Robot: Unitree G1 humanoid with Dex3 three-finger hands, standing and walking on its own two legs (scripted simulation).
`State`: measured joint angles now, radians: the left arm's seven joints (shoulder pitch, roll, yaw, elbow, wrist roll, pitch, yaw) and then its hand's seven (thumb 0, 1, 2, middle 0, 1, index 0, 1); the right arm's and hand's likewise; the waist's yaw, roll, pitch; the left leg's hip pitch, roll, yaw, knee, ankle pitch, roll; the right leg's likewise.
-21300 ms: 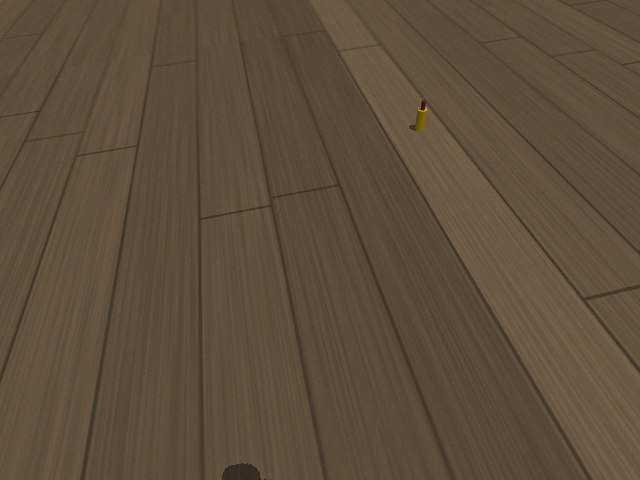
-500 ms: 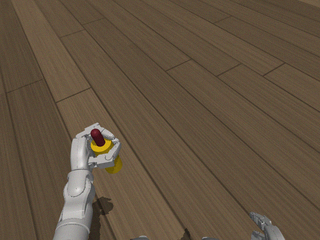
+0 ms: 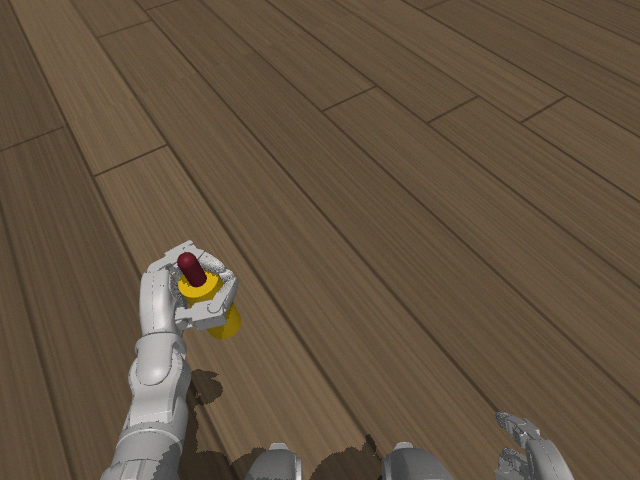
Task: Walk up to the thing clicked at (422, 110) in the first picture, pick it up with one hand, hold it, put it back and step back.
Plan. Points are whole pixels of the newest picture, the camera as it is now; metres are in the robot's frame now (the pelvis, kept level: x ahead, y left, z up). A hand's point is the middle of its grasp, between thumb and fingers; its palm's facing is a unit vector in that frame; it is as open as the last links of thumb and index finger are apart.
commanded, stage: crouch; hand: left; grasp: from the side
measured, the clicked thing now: (207, 294) +0.35 +0.18 +0.00
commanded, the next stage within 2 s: lower in 1.58 s
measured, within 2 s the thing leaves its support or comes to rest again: neither
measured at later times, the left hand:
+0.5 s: hand (234, 331) +0.39 +0.19 -0.23, palm faces +0.14 -0.99 -0.05, open 5.6 cm
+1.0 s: hand (245, 347) +0.42 +0.21 -0.42, palm faces +0.16 -0.99 -0.03, open 5.6 cm
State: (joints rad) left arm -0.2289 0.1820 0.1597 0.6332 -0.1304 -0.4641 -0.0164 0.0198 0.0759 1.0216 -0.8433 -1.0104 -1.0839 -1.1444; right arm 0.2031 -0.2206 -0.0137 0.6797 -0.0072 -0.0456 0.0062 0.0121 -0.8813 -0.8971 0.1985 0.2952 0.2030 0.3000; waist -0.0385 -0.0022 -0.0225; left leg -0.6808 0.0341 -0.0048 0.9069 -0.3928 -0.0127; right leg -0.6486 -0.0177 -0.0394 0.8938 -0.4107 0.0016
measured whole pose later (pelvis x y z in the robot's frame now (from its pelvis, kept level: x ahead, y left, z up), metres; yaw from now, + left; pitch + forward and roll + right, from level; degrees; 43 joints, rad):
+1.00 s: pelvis -0.08 +0.01 -0.37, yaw -6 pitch +31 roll -5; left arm -0.77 0.51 0.53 1.24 -0.05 -0.78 -0.13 0.02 0.06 1.04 -0.87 -0.99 -1.10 -1.13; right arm 0.11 -0.27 0.09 0.74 -0.13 0.01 0.10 0.01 -0.92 -0.91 0.20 0.30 0.20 0.30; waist -0.19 -0.03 -0.05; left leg -2.20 0.04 -0.11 2.31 -0.65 -0.01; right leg -2.13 0.00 -0.08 2.26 -0.66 0.00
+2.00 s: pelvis -0.08 +0.01 -0.43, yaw -12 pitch +21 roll -12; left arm -0.72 0.74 0.60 1.34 -0.06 -0.89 -0.10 0.02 0.08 1.01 -0.86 -0.99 -1.09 -1.13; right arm -0.04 -0.35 0.34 0.64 -0.26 0.04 0.13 0.00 -0.91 -0.90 0.20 0.30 0.21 0.30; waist -0.25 -0.17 0.20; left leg -2.28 0.03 -0.27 2.58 -0.68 -0.02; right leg -2.16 0.03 -0.19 2.42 -0.65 0.02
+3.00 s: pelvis -0.08 +0.03 -0.44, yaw -17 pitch +13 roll -17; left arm -0.72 0.93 0.57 1.50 -0.07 -1.05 -0.02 0.02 0.07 1.02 -0.87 -0.99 -1.10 -1.13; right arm -0.18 -0.38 0.53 0.56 -0.36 0.04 0.12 0.00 -0.90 -0.89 0.20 0.30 0.21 0.30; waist -0.28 -0.28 0.33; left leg -2.23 0.04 -0.38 2.66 -0.71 -0.01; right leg -2.08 0.08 -0.27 2.41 -0.63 0.07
